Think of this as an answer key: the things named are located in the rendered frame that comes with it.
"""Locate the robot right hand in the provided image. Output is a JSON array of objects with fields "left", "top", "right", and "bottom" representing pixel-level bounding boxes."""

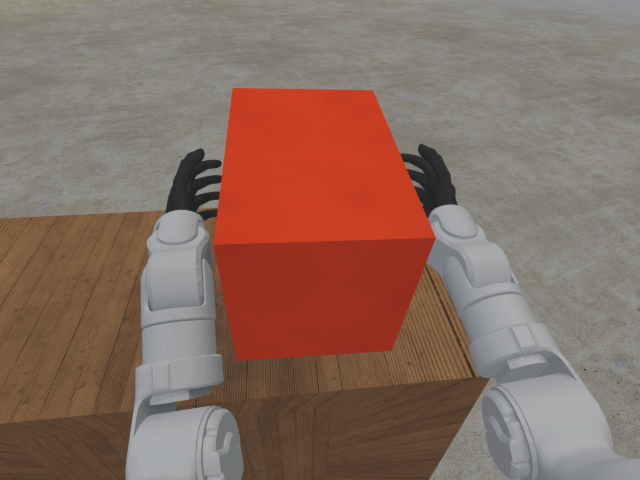
[{"left": 400, "top": 144, "right": 458, "bottom": 218}]

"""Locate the carton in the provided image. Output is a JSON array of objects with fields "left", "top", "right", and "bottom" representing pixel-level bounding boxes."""
[{"left": 213, "top": 88, "right": 436, "bottom": 361}]

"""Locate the robot left upper arm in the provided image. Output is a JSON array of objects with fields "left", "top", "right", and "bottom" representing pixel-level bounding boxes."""
[{"left": 127, "top": 405, "right": 244, "bottom": 480}]

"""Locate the robot left hand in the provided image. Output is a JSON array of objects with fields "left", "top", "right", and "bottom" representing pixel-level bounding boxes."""
[{"left": 165, "top": 148, "right": 222, "bottom": 221}]

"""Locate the robot right upper arm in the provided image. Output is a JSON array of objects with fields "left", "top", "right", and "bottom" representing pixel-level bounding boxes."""
[{"left": 482, "top": 373, "right": 640, "bottom": 480}]

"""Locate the pedestal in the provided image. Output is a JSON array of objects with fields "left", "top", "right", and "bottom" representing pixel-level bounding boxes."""
[{"left": 0, "top": 208, "right": 490, "bottom": 480}]

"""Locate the robot left forearm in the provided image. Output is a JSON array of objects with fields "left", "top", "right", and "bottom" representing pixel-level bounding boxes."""
[{"left": 126, "top": 210, "right": 224, "bottom": 480}]

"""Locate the robot right forearm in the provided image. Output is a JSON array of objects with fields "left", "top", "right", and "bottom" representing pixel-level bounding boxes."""
[{"left": 427, "top": 205, "right": 613, "bottom": 448}]

